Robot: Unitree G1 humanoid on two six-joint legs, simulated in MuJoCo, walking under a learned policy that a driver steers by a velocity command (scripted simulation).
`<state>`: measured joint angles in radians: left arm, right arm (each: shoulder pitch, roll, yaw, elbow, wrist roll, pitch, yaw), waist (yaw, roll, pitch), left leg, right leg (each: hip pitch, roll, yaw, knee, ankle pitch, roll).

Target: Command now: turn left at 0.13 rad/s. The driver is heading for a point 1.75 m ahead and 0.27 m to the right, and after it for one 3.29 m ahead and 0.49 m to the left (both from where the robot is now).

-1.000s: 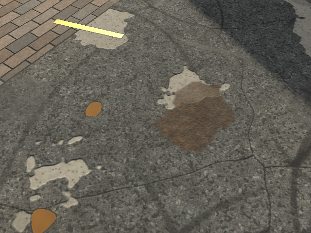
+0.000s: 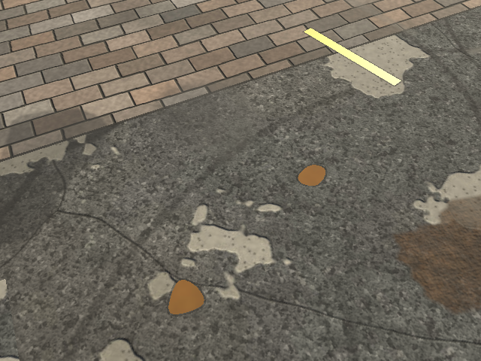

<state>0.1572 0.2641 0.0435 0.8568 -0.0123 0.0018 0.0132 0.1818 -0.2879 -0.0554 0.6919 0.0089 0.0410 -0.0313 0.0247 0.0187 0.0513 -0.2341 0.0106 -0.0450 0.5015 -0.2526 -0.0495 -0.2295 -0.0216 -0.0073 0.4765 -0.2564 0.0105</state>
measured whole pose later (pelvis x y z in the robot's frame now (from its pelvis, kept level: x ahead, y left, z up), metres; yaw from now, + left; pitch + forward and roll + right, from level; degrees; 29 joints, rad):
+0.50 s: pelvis +0.08 -0.03 +0.00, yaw +0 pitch +0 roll +1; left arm 0.27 0.30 0.05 0.91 -0.01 -0.10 -0.04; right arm 0.32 -0.30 -0.06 0.75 0.04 -0.04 -0.01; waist 0.01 0.04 0.00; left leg -0.35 0.00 -0.06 0.99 -0.44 0.03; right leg -0.26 0.01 -0.05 0.55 -0.31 -0.07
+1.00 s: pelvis +0.34 +0.00 -0.02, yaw -1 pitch +2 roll +1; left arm 0.40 0.28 0.03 0.92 -0.02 -0.06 0.00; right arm 0.06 -0.26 -0.04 0.66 0.00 -0.09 0.03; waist 0.05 0.00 0.06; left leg -0.45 -0.03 0.07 0.55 -0.13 0.07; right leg -0.19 0.01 0.06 1.09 -0.48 -0.03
